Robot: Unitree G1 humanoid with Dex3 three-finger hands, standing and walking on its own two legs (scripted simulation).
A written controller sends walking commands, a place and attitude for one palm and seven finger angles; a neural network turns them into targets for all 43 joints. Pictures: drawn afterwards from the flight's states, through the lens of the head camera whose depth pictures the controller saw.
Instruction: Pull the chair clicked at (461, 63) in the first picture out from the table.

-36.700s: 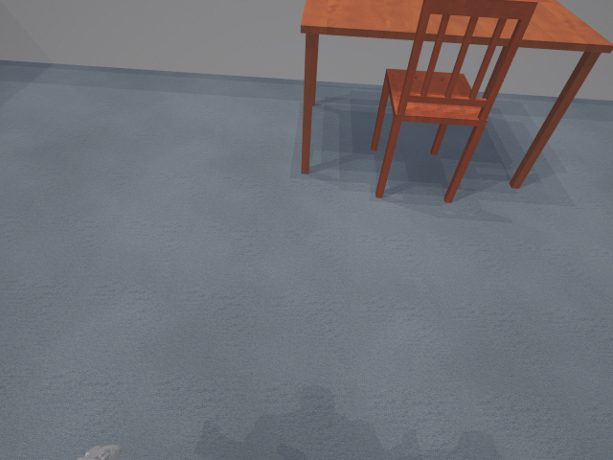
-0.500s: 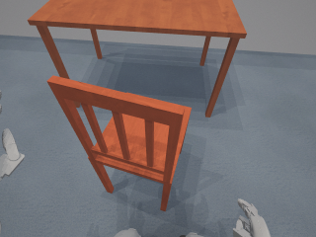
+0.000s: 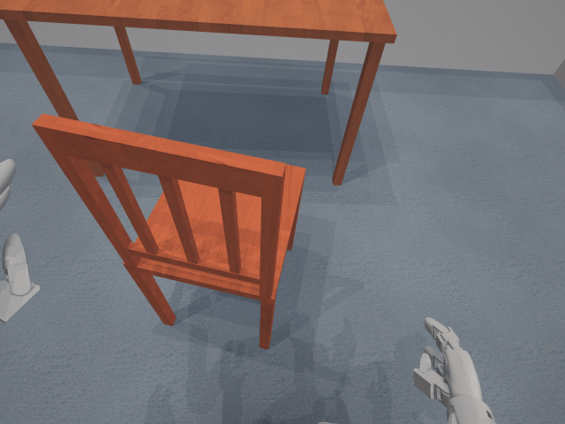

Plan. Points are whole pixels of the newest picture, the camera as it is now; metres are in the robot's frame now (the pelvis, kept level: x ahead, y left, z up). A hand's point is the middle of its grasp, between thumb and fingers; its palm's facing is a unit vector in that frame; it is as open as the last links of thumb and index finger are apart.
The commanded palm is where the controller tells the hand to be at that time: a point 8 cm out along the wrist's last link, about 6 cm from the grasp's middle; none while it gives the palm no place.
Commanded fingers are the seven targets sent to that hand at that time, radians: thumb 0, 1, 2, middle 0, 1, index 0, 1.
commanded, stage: step back with the hand held close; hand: left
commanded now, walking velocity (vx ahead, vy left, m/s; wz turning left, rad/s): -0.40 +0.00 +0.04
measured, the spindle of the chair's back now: (182, 223) +0.45 +0.21 -0.08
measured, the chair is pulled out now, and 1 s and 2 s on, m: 0.57 0.57 0.57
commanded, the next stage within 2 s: stop stepping back and stand still in 0.06 s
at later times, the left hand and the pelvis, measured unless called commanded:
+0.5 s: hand out of the picture +0.09 +0.23 +0.15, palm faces +0.47 -0.79 -0.39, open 7.4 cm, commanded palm +0.01 +0.27 +0.18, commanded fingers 0.00 0.90 0.90 -0.20 -0.30 -0.20 -0.30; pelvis -0.11 -0.04 -0.01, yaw +4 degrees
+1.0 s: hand out of the picture +0.06 +0.24 +0.16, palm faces +0.47 -0.77 -0.43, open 7.5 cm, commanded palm none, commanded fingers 0.00 0.90 0.90 -0.20 -0.30 -0.20 -0.30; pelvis -0.12 -0.03 -0.01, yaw +4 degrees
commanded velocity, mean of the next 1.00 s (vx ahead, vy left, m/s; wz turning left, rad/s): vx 0.06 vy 0.04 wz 0.01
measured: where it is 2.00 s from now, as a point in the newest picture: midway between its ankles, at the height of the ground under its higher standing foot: outside the picture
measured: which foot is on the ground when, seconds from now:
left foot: down 0.00-0.24, up 0.26-0.46, down 0.48-1.00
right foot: up 0.00-0.22, down 0.24-1.00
